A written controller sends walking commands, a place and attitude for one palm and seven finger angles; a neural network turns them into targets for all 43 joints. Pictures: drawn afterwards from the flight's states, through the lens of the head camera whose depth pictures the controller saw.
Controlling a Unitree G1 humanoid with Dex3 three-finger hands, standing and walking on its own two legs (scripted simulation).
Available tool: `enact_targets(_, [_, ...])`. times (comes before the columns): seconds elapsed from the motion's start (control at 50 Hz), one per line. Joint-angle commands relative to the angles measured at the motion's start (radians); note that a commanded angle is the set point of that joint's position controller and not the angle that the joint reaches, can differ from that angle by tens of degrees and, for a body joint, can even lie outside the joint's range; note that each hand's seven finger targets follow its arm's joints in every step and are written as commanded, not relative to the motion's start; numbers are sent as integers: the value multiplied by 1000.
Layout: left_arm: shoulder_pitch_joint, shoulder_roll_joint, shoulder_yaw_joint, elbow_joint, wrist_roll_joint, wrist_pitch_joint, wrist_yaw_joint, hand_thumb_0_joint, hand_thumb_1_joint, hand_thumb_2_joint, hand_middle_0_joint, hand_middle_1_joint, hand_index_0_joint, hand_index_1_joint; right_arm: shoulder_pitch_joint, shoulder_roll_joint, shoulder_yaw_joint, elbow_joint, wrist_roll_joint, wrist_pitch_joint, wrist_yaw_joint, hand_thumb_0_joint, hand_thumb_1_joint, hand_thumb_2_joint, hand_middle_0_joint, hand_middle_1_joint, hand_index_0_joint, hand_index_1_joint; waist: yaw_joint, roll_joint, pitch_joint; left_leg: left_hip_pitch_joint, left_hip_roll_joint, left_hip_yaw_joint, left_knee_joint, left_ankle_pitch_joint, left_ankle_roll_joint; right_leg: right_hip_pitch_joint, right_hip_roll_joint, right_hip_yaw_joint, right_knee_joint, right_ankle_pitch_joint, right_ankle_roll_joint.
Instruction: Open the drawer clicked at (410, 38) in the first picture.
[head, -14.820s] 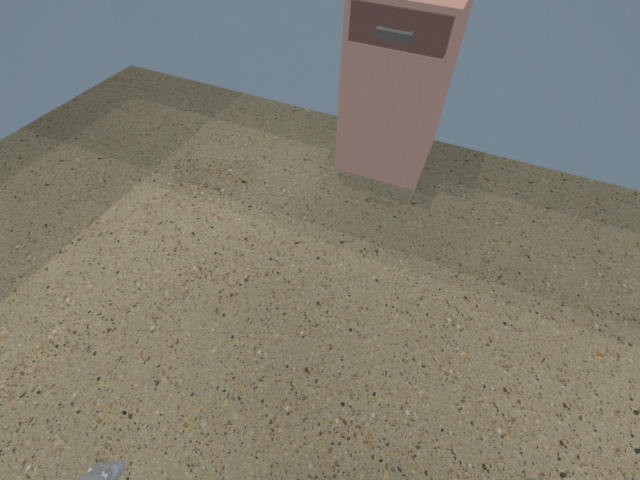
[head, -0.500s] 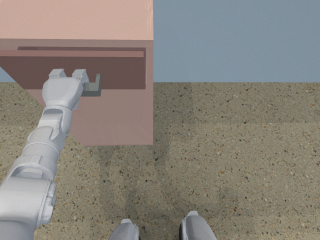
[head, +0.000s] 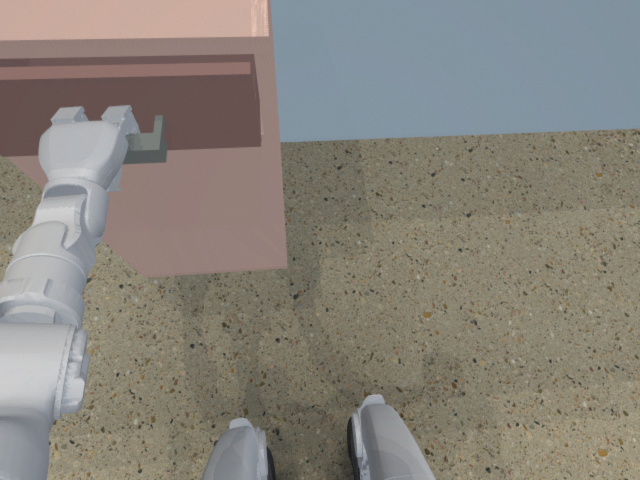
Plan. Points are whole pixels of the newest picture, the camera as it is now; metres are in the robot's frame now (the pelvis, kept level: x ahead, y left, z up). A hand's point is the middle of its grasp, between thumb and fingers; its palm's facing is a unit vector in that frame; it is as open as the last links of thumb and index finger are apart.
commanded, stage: pull the drawer open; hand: left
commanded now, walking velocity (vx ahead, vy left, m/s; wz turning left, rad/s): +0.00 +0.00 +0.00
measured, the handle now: (112, 136) +0.55 +0.23 +0.02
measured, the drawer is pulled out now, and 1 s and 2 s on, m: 0.03 0.11 0.29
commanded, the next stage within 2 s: none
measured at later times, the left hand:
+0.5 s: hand (104, 201) +0.47 +0.24 +0.00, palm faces -0.04 -0.07 -1.00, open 6.0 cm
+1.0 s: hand (98, 233) +0.43 +0.24 +0.00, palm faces -0.05 -0.02 -1.00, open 6.0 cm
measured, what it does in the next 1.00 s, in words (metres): stands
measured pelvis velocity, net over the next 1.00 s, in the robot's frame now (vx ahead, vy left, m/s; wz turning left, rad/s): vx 0.04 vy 0.00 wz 0.02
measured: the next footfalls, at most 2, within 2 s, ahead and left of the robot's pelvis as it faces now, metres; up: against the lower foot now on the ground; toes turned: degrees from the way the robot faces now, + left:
none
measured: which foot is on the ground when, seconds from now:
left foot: down 0.00-1.00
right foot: down 0.00-1.00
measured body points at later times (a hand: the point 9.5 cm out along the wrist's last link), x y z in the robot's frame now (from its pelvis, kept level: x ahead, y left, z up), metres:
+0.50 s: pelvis +0.02 +0.01 +0.02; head +0.15 +0.00 +0.44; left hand +0.47 +0.24 +0.05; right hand +0.04 -0.27 -0.12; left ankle +0.00 +0.11 -0.65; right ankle +0.04 -0.14 -0.65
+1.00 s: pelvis +0.04 +0.00 +0.03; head +0.14 -0.01 +0.46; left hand +0.42 +0.24 +0.05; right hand +0.16 -0.26 -0.11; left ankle +0.00 +0.11 -0.65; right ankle +0.04 -0.14 -0.65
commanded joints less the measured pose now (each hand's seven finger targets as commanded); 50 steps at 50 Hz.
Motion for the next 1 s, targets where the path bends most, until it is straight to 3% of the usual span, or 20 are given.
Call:
enact_targets(0.0, [-408, 310, 68, -161, -22, 3, 20, 0, 900, 900, -400, -1350, -400, -1350, 156, -181, -52, -39, -2, -17, -17, 0, -900, -900, 200, 300, 200, 300, -5, 53, -519, 266, -58, -16, -120, 327, 32, 319, 65, -27, -101, 223, -57])
enact_targets(0.1, [-427, 333, 71, -155, -25, -2, 6, 0, 900, 900, -400, -1350, -400, -1350, 154, -183, -45, -48, 1, -23, -23, 0, -900, -900, 200, 300, 200, 300, -9, 65, -503, 246, -59, -16, -120, 305, 34, 306, 63, -26, -99, 205, -56])
enact_targets(0.14, [-391, 340, 82, -151, -24, -2, 5, 0, 900, 900, -400, -1350, -400, -1350, 154, -185, -44, -53, 0, -24, -23, 0, -900, -900, 200, 300, 200, 300, 6, 55, -502, 252, -59, -19, -123, 308, 32, 307, 65, -30, -95, 199, -58])
enact_targets(0.22, [-216, 271, 86, -216, -44, -13, -2, 0, 900, 900, -400, -1350, -400, -1350, 136, -173, -54, -78, 1, -22, -12, 0, -900, -900, 200, 300, 200, 300, 63, 68, -566, 337, -51, -13, -135, 400, 21, 350, 68, -40, -89, 263, -63])
enact_targets(0.34, [39, 221, 111, -308, -70, -13, 12, 0, 900, 900, -400, -1350, -400, -1350, 91, -166, -64, -101, 11, -9, 0, 0, -900, -900, 200, 300, 200, 300, 114, 2, -514, 339, -47, 15, -173, 435, 22, 446, 68, -35, -116, 333, -62])
enact_targets(0.38, [101, 214, 125, -364, -67, -13, 29, 0, 900, 900, -400, -1350, -400, -1350, 79, -164, -67, -107, 9, -1, 2, 0, -900, -900, 200, 300, 200, 300, 132, 10, -528, 366, -44, 16, -183, 489, 21, 468, 65, -34, -113, 373, -64])
enact_targets(0.4, [140, 174, 105, -390, -69, -9, 38, 0, 900, 900, -400, -1350, -400, -1350, 70, -159, -71, -114, 11, 0, 5, 0, -900, -900, 200, 300, 200, 300, 131, 5, -511, 379, -43, 20, -189, 504, 20, 472, 66, -36, -122, 384, -64])
enact_targets(0.46, [232, 158, 124, -458, -71, 7, 67, 0, 900, 900, -400, -1350, -400, -1350, 47, -160, -75, -118, 11, 7, 9, 0, -900, -900, 200, 300, 200, 300, 142, -24, -483, 396, -38, 16, -203, 555, 19, 492, 65, -35, -129, 414, -66])
enact_targets(0.5, [293, 90, 82, -510, -67, 25, 86, 0, 900, 900, -400, -1350, -400, -1350, 35, -150, -80, -131, 13, 9, 13, 0, -900, -900, 200, 300, 200, 300, 139, -1, -460, 438, -34, 18, -215, 603, 16, 491, 66, -41, -142, 430, -65])
enact_targets(0.54, [359, 93, 99, -561, -68, 48, 100, 0, 900, 900, -400, -1350, -400, -1350, 22, -149, -82, -137, 14, 13, 15, 0, -900, -900, 200, 300, 200, 300, 149, -12, -463, 465, -32, 17, -223, 641, 14, 516, 65, -39, -150, 454, -65])
enact_targets(0.6, [463, 32, 71, -635, -75, 85, 112, 0, 900, 900, -400, -1350, -400, -1350, -1, -138, -84, -151, 16, 12, 15, 0, -900, -900, 200, 300, 200, 300, 146, -14, -436, 513, -25, 13, -230, 737, 12, 537, 63, -41, -163, 518, -62])
enact_targets(0.66, [570, 43, 97, -721, -87, 113, 116, 0, 900, 900, -400, -1350, -400, -1350, -35, -135, -78, -173, 16, 10, 13, 0, -900, -900, 200, 300, 200, 300, 169, -4, -444, 534, -27, 11, -245, 773, 10, 594, 60, -35, -169, 561, -65])
enact_targets(0.7, [259, 38, 44, -678, -53, 111, 128, 0, 900, 900, -400, -1350, -400, -1350, -19, -138, -75, -131, 9, 8, -6, 0, -900, -900, 200, 300, 200, 300, 79, 5, -374, 528, -26, 0, -225, 685, 6, 490, 60, -47, -167, 495, -57])
enact_targets(0.72, [181, 44, 39, -616, -36, 107, 131, 0, 900, 900, -400, -1350, -400, -1350, -15, -138, -75, -111, 4, 4, -14, 0, -900, -900, 200, 300, 200, 300, 68, 6, -348, 510, -29, 1, -217, 640, 6, 447, 58, -50, -161, 450, -57])
enact_targets(0.76, [174, 82, 71, -584, -24, 101, 135, 0, 900, 900, -400, -1350, -400, -1350, -15, -137, -74, -106, -4, 5, -20, 0, -900, -900, 200, 300, 200, 300, 98, 17, -387, 514, -39, 8, -209, 660, 9, 468, 58, -43, -153, 466, -64])
enact_targets(0.82, [142, 19, 11, -569, -15, 104, 134, 0, 900, 900, -400, -1350, -400, -1350, -12, -122, -77, -106, -3, 10, -17, 0, -900, -900, 200, 300, 200, 300, 93, 69, -428, 568, -40, -2, -197, 744, 0, 451, 58, -47, -147, 485, -65])
enact_targets(0.84, [143, 36, 28, -542, -21, 108, 130, 0, 900, 900, -400, -1350, -400, -1350, -13, -124, -78, -102, -3, 13, -18, 0, -900, -900, 200, 300, 200, 300, 95, 25, -427, 548, -43, 1, -195, 718, 4, 470, 57, -44, -151, 489, -63])
enact_targets(0.88, [120, 50, 32, -527, -26, 103, 114, 0, 900, 900, -400, -1350, -400, -1350, -16, -123, -75, -106, -1, 17, -23, 0, -900, -900, 200, 300, 200, 300, 97, 13, -452, 533, -49, 2, -195, 696, 7, 493, 55, -38, -149, 500, -62])
enact_targets(0.9, [109, 27, 10, -509, -31, 99, 106, 0, 900, 900, -400, -1350, -400, -1350, -18, -119, -74, -111, 1, 17, -24, 0, -900, -900, 200, 300, 200, 300, 91, -2, -428, 513, -53, 6, -198, 655, 9, 494, 56, -40, -154, 491, -62])
enact_targets(0.98, [64, 66, 35, -466, -36, 53, 84, 0, 900, 900, -400, -1350, -400, -1350, -23, -119, -69, -111, 2, 11, -33, 0, -900, -900, 200, 300, 200, 300, 93, -30, -423, 453, -62, 12, -197, 539, 16, 500, 52, -31, -150, 448, -62])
